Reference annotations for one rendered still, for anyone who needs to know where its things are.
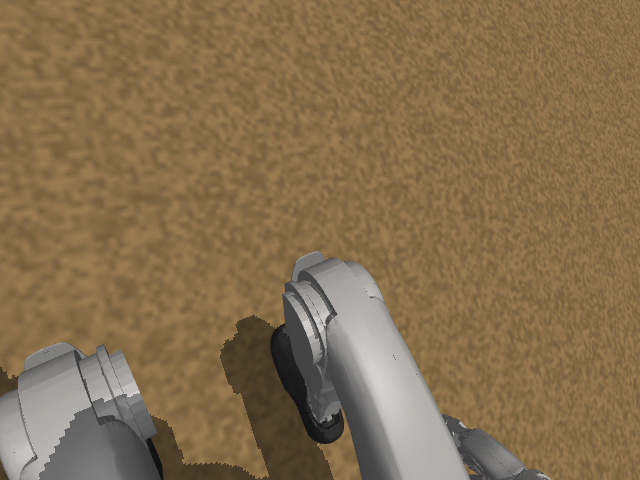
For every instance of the left robot foot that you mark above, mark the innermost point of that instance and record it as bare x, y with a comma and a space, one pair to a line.
155, 457

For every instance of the right robot hand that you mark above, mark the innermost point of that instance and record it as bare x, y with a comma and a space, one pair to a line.
483, 454

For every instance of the right robot foot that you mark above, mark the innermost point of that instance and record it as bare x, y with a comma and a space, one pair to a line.
294, 383

